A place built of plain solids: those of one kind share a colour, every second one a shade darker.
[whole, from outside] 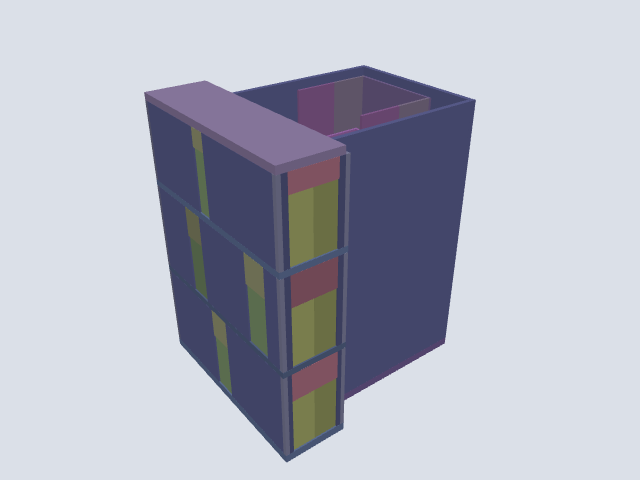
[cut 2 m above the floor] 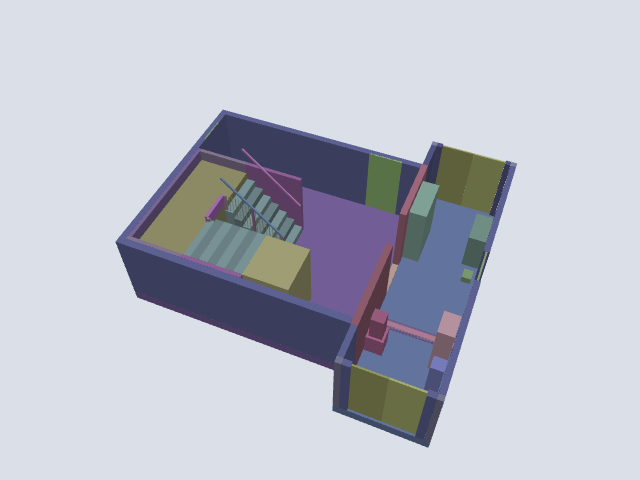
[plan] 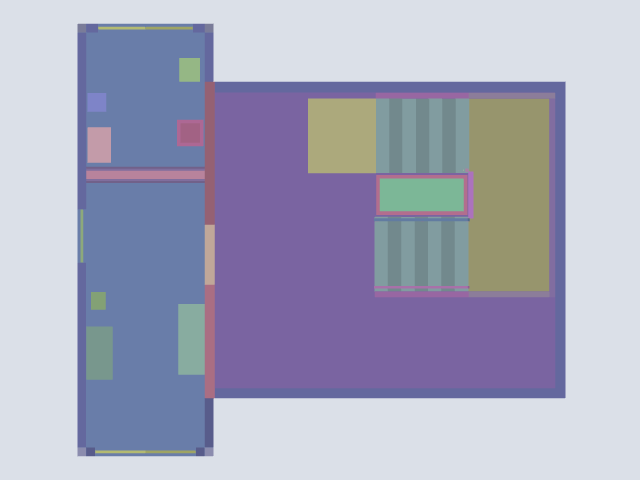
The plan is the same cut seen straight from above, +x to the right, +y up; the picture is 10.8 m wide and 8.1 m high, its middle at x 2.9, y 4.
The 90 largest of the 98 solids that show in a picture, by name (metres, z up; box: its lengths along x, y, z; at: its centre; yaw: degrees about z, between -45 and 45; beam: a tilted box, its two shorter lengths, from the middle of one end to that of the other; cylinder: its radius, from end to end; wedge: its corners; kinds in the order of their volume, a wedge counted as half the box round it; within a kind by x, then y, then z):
{
 "wall_1": {"box": [0.15, 0.62, 3.16], "at": [-1.12, 0.81, 4.95]},
 "wall_2": {"box": [0.15, 3.12, 3.16], "at": [-1.12, 2.06, 1.58]},
 "wall_3": {"box": [0.15, 3.49, 2.72], "at": [-1.12, 2.24, 8.1]},
 "wall_4": {"box": [0.15, 2.6, 3.16], "at": [-1.12, 3.43, 4.95]},
 "wall_5": {"box": [0.15, 2.98, 3.16], "at": [-1.12, 6.01, 1.58]},
 "wall_6": {"box": [0.15, 2.92, 2.72], "at": [-1.12, 6.04, 8.1]},
 "wall_7": {"box": [0.15, 1.87, 3.16], "at": [-1.12, 6.56, 4.95]},
 "wall_8": {"box": [0.15, 0.15, 3.16], "at": [-0.97, 0.42, 1.58]},
 "wall_9": {"box": [0.2, 0.15, 3.16], "at": [-0.94, 0.42, 4.95]},
 "wall_10": {"box": [0.2, 0.15, 2.72], "at": [-0.94, 0.42, 8.1]},
 "wall_11": {"box": [0.2, 0.15, 3.16], "at": [-0.94, 7.58, 1.58]},
 "wall_12": {"box": [0.2, 0.15, 3.16], "at": [0.85, 0.42, 4.95]},
 "wall_13": {"box": [0.2, 0.15, 2.72], "at": [0.85, 0.42, 8.1]},
 "wall_14": {"box": [0.2, 0.15, 3.16], "at": [0.85, 7.58, 1.58]},
 "wall_15": {"box": [0.15, 0.15, 3.16], "at": [0.88, 0.42, 1.58]},
 "wall_16": {"box": [0.15, 0.83, 3.16], "at": [1.03, 0.92, 1.58]},
 "wall_17": {"box": [0.15, 0.83, 3.16], "at": [1.03, 7.08, 1.58]},
 "wall_18": {"box": [5.75, 0.17, 9.46], "at": [4.0, 1.42, 4.73]},
 "wall_19": {"box": [5.75, 0.18, 9.46], "at": [4.0, 6.58, 4.73]},
 "wall_20": {"box": [0.17, 5.34, 9.46], "at": [6.96, 4.0, 4.73]},
 "landing_slab_1": {"box": [1.15, 1.26, 3.37], "at": [3.27, 5.76, 1.69]},
 "landing_slab_2": {"box": [1.37, 3.26, 1.69], "at": [6.09, 4.76, 0.85]},
 "corr_floor_slab_1": {"box": [2.15, 7.3, 0.3], "at": [-0.12, 4.0, -0.15]},
 "corr_floor_slab_2": {"box": [2.15, 7.3, 0.22], "at": [-0.12, 4.0, 3.26]},
 "corr_floor_slab_3": {"box": [2.15, 7.3, 0.22], "at": [-0.12, 4.0, 6.64]},
 "floor_slab_1": {"box": [6.09, 5.34, 0.3], "at": [4.0, 4.0, -0.15]},
 "wall_cheek_1": {"box": [0.17, 1.91, 9.46], "at": [1.04, 2.29, 4.73]},
 "wall_cheek_2": {"box": [0.17, 2.41, 9.46], "at": [1.04, 5.46, 4.73]},
 "tread_slab_1": {"box": [0.24, 1.26, 0.21], "at": [3.93, 3.76, 0.11]},
 "tread_slab_2": {"box": [0.23, 1.26, 3.16], "at": [3.95, 5.76, 1.58]},
 "tread_slab_3": {"box": [0.23, 1.26, 0.42], "at": [4.16, 3.76, 0.21]},
 "tread_slab_4": {"box": [0.23, 1.26, 2.95], "at": [4.18, 5.76, 1.48]},
 "tread_slab_5": {"box": [0.24, 1.26, 0.63], "at": [4.39, 3.76, 0.32]},
 "tread_slab_6": {"box": [0.23, 1.26, 2.74], "at": [4.4, 5.76, 1.37]},
 "tread_slab_7": {"box": [0.24, 1.26, 0.85], "at": [4.61, 3.76, 0.42]},
 "tread_slab_8": {"box": [0.23, 1.26, 2.53], "at": [4.63, 5.76, 1.27]},
 "tread_slab_9": {"box": [0.23, 1.26, 1.06], "at": [4.84, 3.76, 0.53]},
 "tread_slab_10": {"box": [0.23, 1.26, 2.32], "at": [4.85, 5.76, 1.16]},
 "tread_slab_11": {"box": [0.24, 1.26, 1.27], "at": [5.06, 3.76, 0.64]},
 "tread_slab_12": {"box": [0.23, 1.26, 2.11], "at": [5.08, 5.76, 1.06]},
 "tread_slab_13": {"box": [0.24, 1.26, 1.48], "at": [5.29, 3.76, 0.74]},
 "tread_slab_14": {"box": [0.23, 1.26, 1.9], "at": [5.3, 5.76, 0.95]},
 "corr_ceiling_slab_1": {"box": [2.15, 7.3, 0.25], "at": [-0.12, 4.0, 9.59]},
 "wall_land_far_wall_1": {"box": [0.1, 3.36, 9.14], "at": [6.82, 4.71, 4.57]},
 "wall_wall_1": {"box": [1.59, 0.1, 9.14], "at": [4.62, 3.08, 4.57]},
 "wall_wall_2": {"box": [1.57, 0.1, 9.14], "at": [4.62, 6.44, 4.57]},
 "wall_land_wall_1": {"box": [1.36, 0.1, 9.14], "at": [6.09, 3.08, 4.57]},
 "wall_land_wall_2": {"box": [1.46, 0.1, 9.14], "at": [6.14, 6.44, 4.57]},
 "corr_cabinet_body_1": {"box": [0.45, 0.9, 1.1], "at": [-0.82, 2.09, 0.55]},
 "corr_cabinet_body_2": {"box": [0.45, 1.2, 1.8], "at": [0.73, 2.32, 0.9]},
 "corr_end_leaf_1": {"box": [0.85, 0.05, 2.1], "at": [-0.47, 0.42, 1.05]},
 "corr_end_leaf_2": {"box": [0.8, 0.05, 2.1], "at": [-0.45, 0.42, 4.42]},
 "corr_end_leaf_3": {"box": [0.8, 0.05, 2.1], "at": [-0.45, 0.42, 7.8]},
 "corr_end_leaf_4": {"box": [0.8, 0.05, 2.1], "at": [-0.45, 7.58, 1.05]},
 "corr_end_leaf_5": {"box": [0.8, 0.05, 2.1], "at": [0.35, 0.42, 4.42]},
 "corr_end_leaf_6": {"box": [0.8, 0.05, 2.1], "at": [0.35, 0.42, 7.8]},
 "corr_end_leaf_7": {"box": [0.8, 0.05, 2.1], "at": [0.35, 7.58, 1.05]},
 "corr_end_leaf_8": {"box": [0.85, 0.05, 2.1], "at": [0.38, 0.42, 1.05]},
 "wallpost_1": {"box": [0.15, 0.15, 3.16], "at": [-1.12, 0.42, 1.58]},
 "wallpost_2": {"box": [0.15, 0.15, 3.16], "at": [-1.12, 0.42, 4.95]},
 "wallpost_3": {"box": [0.15, 0.15, 2.72], "at": [-1.12, 0.42, 8.1]},
 "wallpost_4": {"box": [0.15, 0.15, 3.16], "at": [-1.12, 7.58, 1.58]},
 "wallpost_5": {"box": [0.15, 0.15, 3.16], "at": [-1.12, 7.58, 4.95]},
 "wallpost_6": {"box": [0.15, 0.15, 2.72], "at": [-1.12, 7.58, 8.1]},
 "wallpost_7": {"box": [0.15, 0.15, 3.16], "at": [1.03, 0.42, 1.58]},
 "wallpost_8": {"box": [0.15, 0.15, 3.16], "at": [1.03, 0.42, 4.95]},
 "wallpost_9": {"box": [0.15, 0.15, 2.72], "at": [1.03, 0.42, 8.1]},
 "wallpost_10": {"box": [0.15, 0.15, 3.16], "at": [1.03, 7.58, 1.58]},
 "wall_head_corr_end_1": {"box": [1.7, 0.15, 1.06], "at": [-0.04, 0.42, 2.63]},
 "wall_head_corr_end_2": {"box": [1.6, 0.15, 1.06], "at": [-0.04, 0.42, 6.0]},
 "wall_head_corr_end_3": {"box": [1.6, 0.15, 0.62], "at": [-0.04, 0.42, 9.15]},
 "corr_well_planter_box_1": {"box": [1.54, 0.68, 0.6], "at": [4.62, 4.76, 0.3]},
 "wall_head_corr_door_1": {"box": [0.15, 1.0, 1.06], "at": [-1.12, 1.62, 6.0]},
 "wall_head_corr_door_2": {"box": [0.15, 0.9, 1.06], "at": [-1.12, 4.07, 2.63]},
 "wall_head_corr_door_3": {"box": [0.15, 0.6, 0.62], "at": [-1.12, 4.29, 9.15]},
 "wall_head_corr_door_4": {"box": [0.15, 0.9, 1.06], "at": [-1.12, 5.18, 6.0]},
 "corr_well_planter_plant_1": {"box": [1.42, 0.56, 0.5], "at": [4.62, 4.76, 0.85]},
 "corr_screen_stand_body_1": {"box": [0.4, 0.6, 1.6], "at": [-0.82, 5.61, 0.8]},
 "corr_door_leaf_1": {"box": [0.05, 1.0, 2.1], "at": [-1.12, 1.62, 4.42]},
 "corr_door_leaf_2": {"box": [0.05, 0.9, 2.1], "at": [-1.12, 4.07, 1.05]},
 "corr_door_leaf_3": {"box": [0.05, 0.6, 2.1], "at": [-1.12, 4.29, 7.8]},
 "corr_door_leaf_4": {"box": [0.05, 0.9, 2.1], "at": [-1.12, 5.18, 4.42]},
 "guard_panel_1": {"box": [1.55, 0.1, 1.1], "at": [4.6, 5.05, 7.29]},
 "guard_panel_2": {"box": [0.09, 0.8, 1.1], "at": [5.45, 4.76, 2.24]},
 "corr_planter_body_1": {"box": [0.45, 0.45, 0.6], "at": [0.71, 5.8, 0.3]},
 "corr_cooler_body_1": {"box": [0.32, 0.32, 1.05], "at": [-0.86, 6.32, 0.52]},
 "corr_cablecover_1": {"box": [2.0, 0.28, 0.09], "at": [-0.05, 5.1, -0.04]},
 "corr_cablecover_2": {"box": [2.0, 0.21, 0.09], "at": [-0.05, 5.1, -0.03]},
 "door_leaf_1": {"box": [0.92, 0.045, 2.1], "at": [2.08, 1.48, 1.05]},
 "corr_planter_plant_1": {"box": [0.33, 0.33, 0.7], "at": [0.71, 5.8, 0.95]}
}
